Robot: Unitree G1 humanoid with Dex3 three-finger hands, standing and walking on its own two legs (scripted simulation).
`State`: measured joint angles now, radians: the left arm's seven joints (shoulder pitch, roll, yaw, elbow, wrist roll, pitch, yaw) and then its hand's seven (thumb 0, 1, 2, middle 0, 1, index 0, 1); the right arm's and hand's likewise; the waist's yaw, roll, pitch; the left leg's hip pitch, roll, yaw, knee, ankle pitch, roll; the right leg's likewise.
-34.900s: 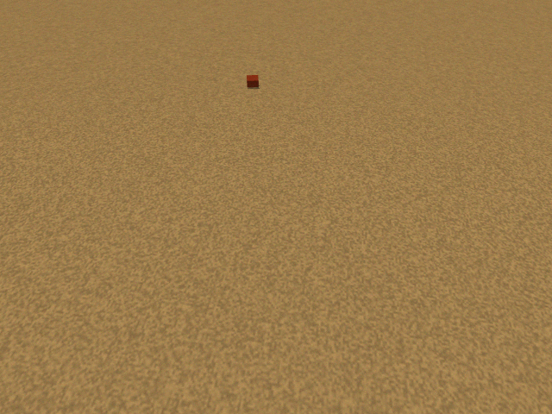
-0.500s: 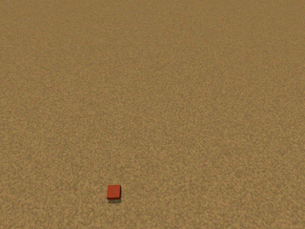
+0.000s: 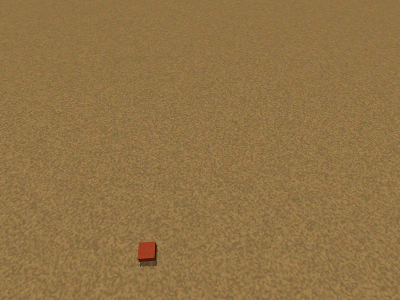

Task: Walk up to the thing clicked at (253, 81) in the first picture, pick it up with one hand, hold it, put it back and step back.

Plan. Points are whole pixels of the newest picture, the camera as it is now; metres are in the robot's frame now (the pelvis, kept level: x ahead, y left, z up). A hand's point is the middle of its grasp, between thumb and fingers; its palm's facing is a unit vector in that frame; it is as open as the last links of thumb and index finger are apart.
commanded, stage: stand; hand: left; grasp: from above
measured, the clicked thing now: (147, 251) +0.44 +0.26 -0.76
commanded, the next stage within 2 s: step back in 0.62 s
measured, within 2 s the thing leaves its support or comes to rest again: neither
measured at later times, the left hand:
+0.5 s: hand out of the picture +0.08 +0.25 -0.16, palm faces +0.01 -0.94 -0.34, open 7.4 cm
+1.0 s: hand out of the picture +0.03 +0.26 -0.17, palm faces -0.04 -0.90 -0.43, open 7.4 cm
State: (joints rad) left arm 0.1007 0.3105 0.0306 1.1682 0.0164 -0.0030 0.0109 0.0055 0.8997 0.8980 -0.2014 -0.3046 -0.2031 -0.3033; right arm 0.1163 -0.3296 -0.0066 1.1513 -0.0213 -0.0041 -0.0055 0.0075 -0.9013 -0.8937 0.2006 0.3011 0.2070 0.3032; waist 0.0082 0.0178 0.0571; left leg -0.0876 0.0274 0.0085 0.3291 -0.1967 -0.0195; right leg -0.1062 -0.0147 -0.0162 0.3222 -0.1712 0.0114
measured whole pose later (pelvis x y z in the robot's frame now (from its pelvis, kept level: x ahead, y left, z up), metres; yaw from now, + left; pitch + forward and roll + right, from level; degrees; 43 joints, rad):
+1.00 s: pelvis -0.06 -0.02 -0.03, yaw -2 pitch -3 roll +2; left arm 0.13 0.38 0.05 0.95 0.03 0.03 0.00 0.00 0.90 0.90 -0.20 -0.30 -0.20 -0.30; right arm 0.03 -0.41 -0.07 0.96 0.00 0.09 0.00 0.01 -0.90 -0.89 0.20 0.30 0.21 0.30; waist 0.02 0.03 0.18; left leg -0.42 -0.06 -0.09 0.98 -0.51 0.01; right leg -0.36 0.00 0.01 0.69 -0.28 -0.03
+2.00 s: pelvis -0.30 +0.02 -0.03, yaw -1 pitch -2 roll +0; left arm 0.10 0.36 0.07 0.75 0.03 0.04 0.03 0.01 0.90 0.90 -0.20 -0.30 -0.21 -0.30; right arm 0.16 -0.40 -0.04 0.88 -0.01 0.05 -0.02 0.01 -0.90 -0.89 0.20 0.30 0.21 0.30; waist 0.00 0.04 0.18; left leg -0.28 -0.03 -0.07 0.76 -0.45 -0.02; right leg -0.38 0.00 0.01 0.65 -0.24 0.00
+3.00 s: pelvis -0.61 +0.01 -0.02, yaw -1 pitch -2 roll -1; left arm 0.15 0.37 0.06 0.86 0.01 0.07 0.00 0.01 0.90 0.90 -0.20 -0.30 -0.20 -0.30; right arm 0.20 -0.35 -0.03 0.90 -0.05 0.03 0.00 0.01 -0.90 -0.89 0.20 0.30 0.21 0.30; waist 0.00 -0.02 0.12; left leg -0.27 0.00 -0.02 0.59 -0.29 0.02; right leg -0.40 0.06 0.08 1.04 -0.49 -0.01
